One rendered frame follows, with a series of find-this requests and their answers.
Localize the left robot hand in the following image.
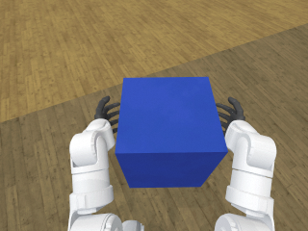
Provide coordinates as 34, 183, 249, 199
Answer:
94, 95, 120, 134

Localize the right robot forearm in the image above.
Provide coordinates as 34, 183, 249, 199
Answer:
224, 119, 277, 231

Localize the carton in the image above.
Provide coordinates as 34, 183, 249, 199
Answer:
115, 77, 228, 189

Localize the left robot upper arm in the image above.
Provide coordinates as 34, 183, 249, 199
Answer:
70, 213, 123, 231

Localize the left robot forearm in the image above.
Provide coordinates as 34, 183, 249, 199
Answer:
67, 118, 116, 231

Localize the right robot hand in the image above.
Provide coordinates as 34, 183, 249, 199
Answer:
216, 96, 245, 136

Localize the right robot upper arm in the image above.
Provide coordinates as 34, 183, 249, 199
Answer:
214, 213, 270, 231

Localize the left robot thigh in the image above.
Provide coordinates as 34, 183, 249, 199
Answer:
122, 220, 144, 231

